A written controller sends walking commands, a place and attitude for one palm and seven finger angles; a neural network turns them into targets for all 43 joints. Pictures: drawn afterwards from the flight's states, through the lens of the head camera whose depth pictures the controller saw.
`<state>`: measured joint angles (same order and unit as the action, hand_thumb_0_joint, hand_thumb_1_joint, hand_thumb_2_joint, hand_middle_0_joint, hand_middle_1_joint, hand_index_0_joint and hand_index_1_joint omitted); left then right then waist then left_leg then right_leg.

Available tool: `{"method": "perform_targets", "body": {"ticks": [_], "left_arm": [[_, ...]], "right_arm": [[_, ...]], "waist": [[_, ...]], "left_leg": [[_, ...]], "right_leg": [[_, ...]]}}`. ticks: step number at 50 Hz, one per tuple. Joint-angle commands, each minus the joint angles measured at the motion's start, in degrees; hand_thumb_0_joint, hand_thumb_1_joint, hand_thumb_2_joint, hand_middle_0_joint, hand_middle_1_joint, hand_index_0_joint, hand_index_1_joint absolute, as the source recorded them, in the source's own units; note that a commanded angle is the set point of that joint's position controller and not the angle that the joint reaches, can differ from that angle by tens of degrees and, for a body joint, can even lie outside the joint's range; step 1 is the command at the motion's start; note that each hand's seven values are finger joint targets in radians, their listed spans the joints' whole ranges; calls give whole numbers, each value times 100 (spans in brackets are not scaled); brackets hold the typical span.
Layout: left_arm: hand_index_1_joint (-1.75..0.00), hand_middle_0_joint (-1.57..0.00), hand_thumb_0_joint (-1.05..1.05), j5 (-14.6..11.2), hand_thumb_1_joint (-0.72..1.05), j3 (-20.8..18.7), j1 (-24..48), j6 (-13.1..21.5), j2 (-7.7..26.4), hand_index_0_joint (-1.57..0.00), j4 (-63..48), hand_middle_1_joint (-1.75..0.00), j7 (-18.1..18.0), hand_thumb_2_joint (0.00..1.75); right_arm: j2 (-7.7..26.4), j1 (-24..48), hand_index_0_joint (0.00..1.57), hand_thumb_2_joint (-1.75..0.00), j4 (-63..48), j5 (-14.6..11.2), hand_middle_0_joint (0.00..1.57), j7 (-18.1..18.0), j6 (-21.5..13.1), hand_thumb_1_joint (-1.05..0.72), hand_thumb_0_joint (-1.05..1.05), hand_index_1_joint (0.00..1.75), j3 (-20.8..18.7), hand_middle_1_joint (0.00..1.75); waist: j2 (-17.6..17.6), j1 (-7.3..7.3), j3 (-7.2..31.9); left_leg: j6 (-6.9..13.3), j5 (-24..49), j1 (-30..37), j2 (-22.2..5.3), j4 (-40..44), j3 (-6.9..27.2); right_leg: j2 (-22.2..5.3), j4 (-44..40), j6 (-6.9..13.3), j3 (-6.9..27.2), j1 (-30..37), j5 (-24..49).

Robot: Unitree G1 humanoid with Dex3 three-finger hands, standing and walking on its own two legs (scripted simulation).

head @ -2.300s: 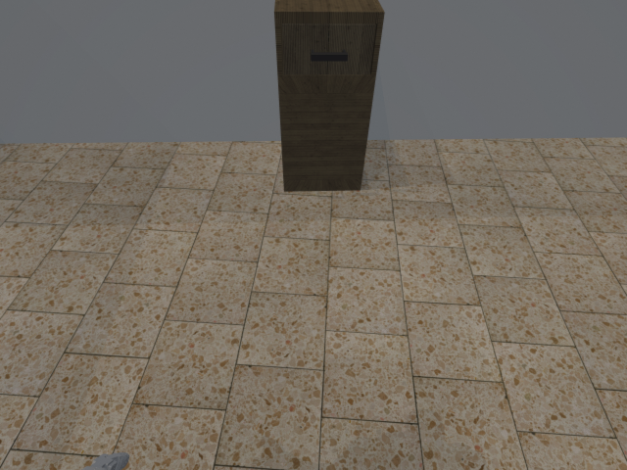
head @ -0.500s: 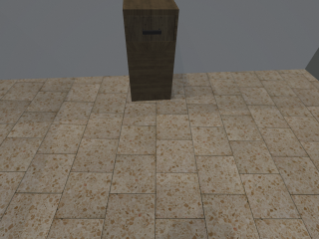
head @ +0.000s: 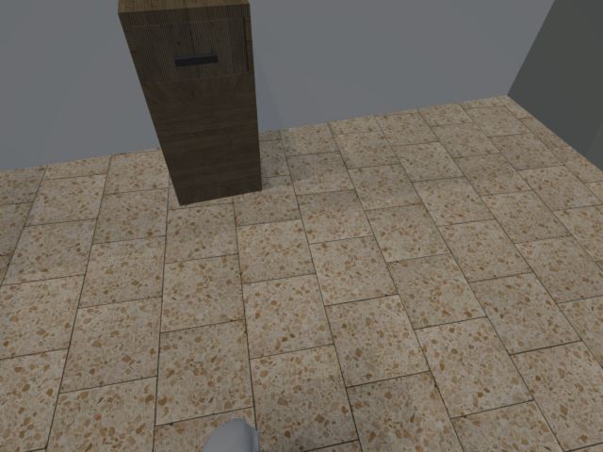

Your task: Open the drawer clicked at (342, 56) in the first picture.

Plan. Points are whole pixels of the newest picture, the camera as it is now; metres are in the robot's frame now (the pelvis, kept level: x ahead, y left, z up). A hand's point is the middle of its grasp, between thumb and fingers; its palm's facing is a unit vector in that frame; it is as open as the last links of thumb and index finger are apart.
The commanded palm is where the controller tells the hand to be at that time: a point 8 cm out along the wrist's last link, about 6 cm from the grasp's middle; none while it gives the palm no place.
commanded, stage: walk to a spot facing it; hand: left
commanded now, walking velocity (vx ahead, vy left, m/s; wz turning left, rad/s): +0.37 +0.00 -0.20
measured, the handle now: (195, 56) +1.22 +0.45 -0.08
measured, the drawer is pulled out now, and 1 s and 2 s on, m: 0.00 0.00 0.00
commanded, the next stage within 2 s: turn to face it in 0.98 s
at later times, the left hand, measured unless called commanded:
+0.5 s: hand (188, 341) +0.32 +0.23 -0.17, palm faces -0.14 -0.98 -0.14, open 7.4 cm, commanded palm none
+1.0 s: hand (257, 250) +0.53 +0.14 -0.16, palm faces -0.28 -0.93 -0.24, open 7.2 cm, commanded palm none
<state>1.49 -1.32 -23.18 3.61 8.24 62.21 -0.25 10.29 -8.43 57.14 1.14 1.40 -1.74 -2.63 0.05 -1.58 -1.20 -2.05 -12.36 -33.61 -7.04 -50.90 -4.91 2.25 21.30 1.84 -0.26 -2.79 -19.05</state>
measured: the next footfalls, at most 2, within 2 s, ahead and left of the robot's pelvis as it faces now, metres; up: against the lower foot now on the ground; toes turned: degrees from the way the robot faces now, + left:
left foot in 0.12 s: +0.21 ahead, +0.13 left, +0.00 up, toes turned +7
right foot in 0.74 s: +0.44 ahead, -0.10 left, +0.00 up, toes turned -25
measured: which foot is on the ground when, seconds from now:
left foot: up 0.00-0.10, down 0.12-0.76, up 0.78-1.00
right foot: down 0.00-0.12, up 0.14-0.72, down 0.74-1.00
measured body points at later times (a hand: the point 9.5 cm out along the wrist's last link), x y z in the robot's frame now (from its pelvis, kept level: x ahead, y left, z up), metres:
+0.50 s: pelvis +0.22 +0.06 +0.01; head +0.23 +0.09 +0.45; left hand +0.32 +0.28 -0.16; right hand +0.12 -0.16 -0.14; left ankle +0.17 +0.13 -0.74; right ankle +0.29 -0.11 -0.66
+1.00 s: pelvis +0.43 -0.04 +0.00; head +0.43 -0.05 +0.45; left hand +0.54 +0.19 -0.14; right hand +0.39 -0.27 -0.16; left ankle +0.51 +0.11 -0.66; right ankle +0.40 -0.09 -0.74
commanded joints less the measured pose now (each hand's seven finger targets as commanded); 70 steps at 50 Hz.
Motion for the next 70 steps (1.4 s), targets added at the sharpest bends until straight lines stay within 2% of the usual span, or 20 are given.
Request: {"method": "perform_targets", "body": {"ticks": [1,4,5,6,7,10,14,30,34,36,38,41,45,56,60,61,62,63,66,70], "left_arm": [[-30,-20,0,11,90,-257,-364,70,1010,-20,-120,-30,-99,90],[-30,-20,0,-44,90,-285,-191,61,1001,-20,-127,-30,-91,90],[-30,-20,0,-63,90,-278,-300,56,777,-20,-157,-30,-65,90],[-30,-20,0,-127,90,-248,-610,32,480,-20,-250,-30,-1,90],[-30,-20,0,-70,90,-248,-340,48,584,-20,-378,-30,-26,90],[-30,-20,0,8,90,-269,312,-36,528,-20,-348,-30,80,90],[-30,-20,0,58,90,-271,26,-298,190,-20,-284,-30,124,90],[-30,-20,0,16,90,-196,2301,-322,207,-20,-1000,-30,229,90],[-30,-20,0,31,90,-249,1430,-232,362,-20,-806,-30,185,90],[-30,-20,0,79,90,-418,-57,-106,799,-20,-365,-30,135,90],[-30,-20,0,-110,90,-591,-739,-75,1722,-20,-195,-30,24,90],[-30,-20,0,-123,90,-414,372,-60,1051,-20,-411,-30,-52,90],[-30,-20,0,-9,90,-286,618,105,623,-20,-382,-30,-68,90],[-30,-20,0,-21,90,-213,-168,114,818,-20,-58,-30,-88,90],[-30,-20,0,-57,90,-175,-45,42,881,-20,-3,-30,-169,90],[-30,-20,0,-103,90,-169,-50,2,807,-20,-87,-30,-175,90],[-30,-20,0,-208,90,-115,-337,-4,544,-20,-181,-30,-166,90],[-30,-20,0,-167,90,-105,-245,-20,617,-20,-288,-30,-200,90],[-30,-20,0,-72,90,-212,495,-198,612,-20,-444,-30,-157,90],[-30,-20,0,-35,90,-321,300,-430,504,-20,-489,-30,-110,90]], "right_arm": [[229,403,20,-90,-478,-30,20,39,-178,-90,0,30,-53,30],[515,-855,20,-90,-81,17,20,-86,-254,-90,0,30,-146,30],[989,-1720,20,-90,136,63,20,-155,-276,-90,0,30,-270,30],[1611,-2363,20,-90,256,122,20,-184,-285,-90,0,30,-418,30],[1551,-2256,20,-90,237,46,20,-198,-210,-90,0,30,-364,30],[581,-1074,20,-90,18,22,20,-218,-283,-90,0,30,-133,30],[294,-1139,20,-90,174,-9,20,-261,-421,-90,0,30,-67,30],[414,-2574,20,-90,786,60,20,-325,-348,-90,0,30,-27,30],[652,-2363,20,-90,761,35,20,-344,-311,-90,0,30,-64,30],[694,-2055,20,-90,611,-41,20,-283,-300,-90,0,30,-85,30],[270,-1902,20,-90,273,-143,20,-263,-319,-90,0,30,-33,30],[130,-1206,20,-90,189,-43,20,-228,-194,-90,0,30,-94,30],[-134,-1845,20,-90,404,49,20,-198,19,-90,0,30,-87,30],[60,182,20,-90,-244,-10,20,-34,-80,-90,0,30,18,30],[363,-792,20,-90,97,6,20,-125,-101,-90,0,30,-13,30],[732,-1434,20,-90,211,47,20,-166,-124,-90,0,30,-91,30],[1257,-1870,20,-90,237,53,20,-210,-128,-90,0,30,-183,30],[1323,-1825,20,-90,273,-56,20,-233,-40,-90,0,30,-148,30],[905,-767,20,-90,-64,-41,20,-283,-8,-90,0,30,-89,30],[822,-332,20,-90,-309,-24,20,-247,55,-90,0,30,-169,30]], "waist": [[850,-48,-461],[338,552,26],[-482,854,607],[-1970,875,1219],[-1634,802,1051],[-464,360,-420],[-566,25,-340],[-614,559,-922],[-824,103,-271],[-396,-629,663],[996,-588,1561],[-65,-91,0],[253,473,-194],[491,-39,-366],[333,434,189],[-180,660,676],[-1520,673,1323],[-1423,553,1375],[-742,278,121],[-685,39,183]], "left_leg": [[114,85,449,155,1082,-147],[271,404,2555,487,1969,-286],[463,157,3929,-212,2157,616],[983,-236,4770,-1912,3072,2875],[1182,-916,4327,-2189,3699,3489],[960,-1082,2305,-1677,4042,2055],[777,76,1880,-1146,4103,463],[831,2814,3714,-1232,3793,-674],[717,5450,4004,-1268,2368,-1108],[392,4411,2709,-986,139,-1314],[24,-2111,-108,400,-3123,-491],[112,-784,-111,-337,-2804,347],[0,-333,514,-332,-1757,210],[34,127,341,82,1029,-190],[275,1083,2006,473,2153,-224],[542,2986,3266,-55,2171,322],[1347,5610,4518,-1472,2103,1999],[1815,5967,4128,-1887,2502,2372],[1478,3043,2318,-1294,3168,1963],[1111,1075,1423,-633,3592,1491]], "right_leg": [[-1378,-603,688,856,-273,2373],[-1024,898,485,553,-806,3235],[-679,2224,302,394,-1598,2299],[91,4257,32,-291,-2712,-1005],[-70,5149,113,225,-3053,-1294],[-815,5508,49,243,-3286,-19],[-898,4991,-106,129,-2936,617],[-675,2079,31,-792,-3567,895],[-142,1586,374,-1182,-2234,304],[-335,963,630,-807,270,1095],[-2694,-79,1792,3143,2174,2626],[-2153,-565,1210,1711,-325,1784],[-1532,-822,822,517,-1422,2044],[-1531,-372,664,231,-65,3868],[-1362,1144,203,-413,79,4792],[-1026,2282,-117,-702,-682,3704],[-350,3938,-396,-861,-2052,29],[-288,4869,-366,-307,-2123,-1923],[-788,4853,-477,37,-2558,-1084],[-726,4284,-560,-109,-2068,-277]]}}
